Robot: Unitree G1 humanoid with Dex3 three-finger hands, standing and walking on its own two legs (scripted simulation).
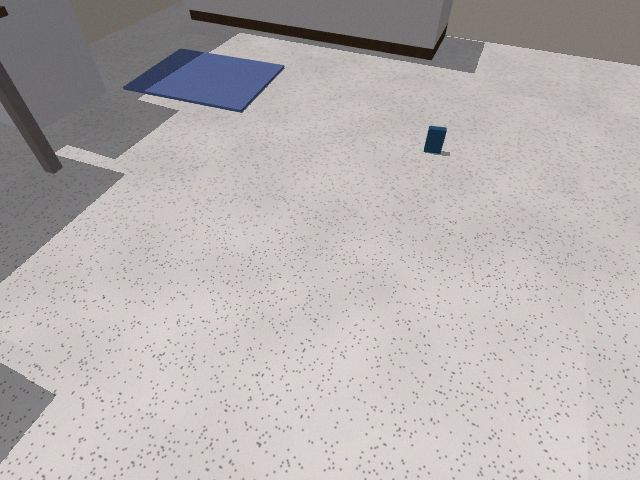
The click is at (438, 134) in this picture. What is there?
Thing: carton on end
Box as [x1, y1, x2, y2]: [424, 126, 446, 153]
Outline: 429,126 424,151 439,153 446,128
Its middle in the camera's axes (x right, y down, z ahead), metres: +0.63 -0.55 +2.11
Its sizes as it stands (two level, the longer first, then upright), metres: 0.090 0.035 0.143
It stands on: the floor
